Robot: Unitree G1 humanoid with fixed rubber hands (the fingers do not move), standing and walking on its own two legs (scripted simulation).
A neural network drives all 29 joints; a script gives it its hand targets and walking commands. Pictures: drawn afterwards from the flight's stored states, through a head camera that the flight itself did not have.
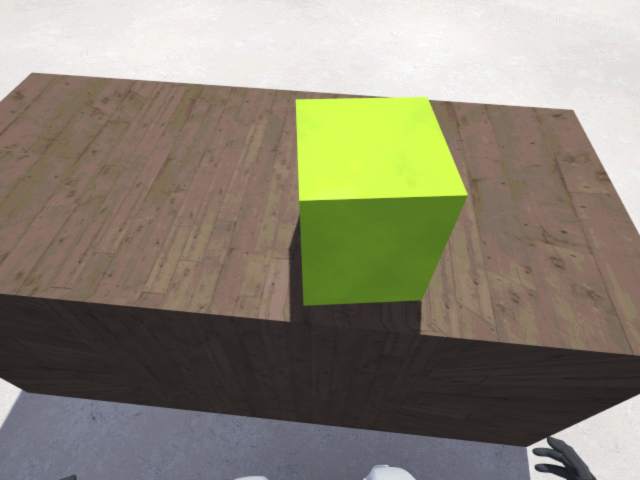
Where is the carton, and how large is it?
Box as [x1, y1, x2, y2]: [296, 97, 467, 305]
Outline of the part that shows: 427,97 296,99 299,205 304,305 416,300 422,298 467,195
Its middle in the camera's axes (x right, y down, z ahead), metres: +0.07 -0.05 +0.62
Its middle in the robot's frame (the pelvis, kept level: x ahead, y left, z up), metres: +0.50 -0.05 +0.02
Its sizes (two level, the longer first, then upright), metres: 0.210 0.200 0.250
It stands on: a pedestal, 0.65 m high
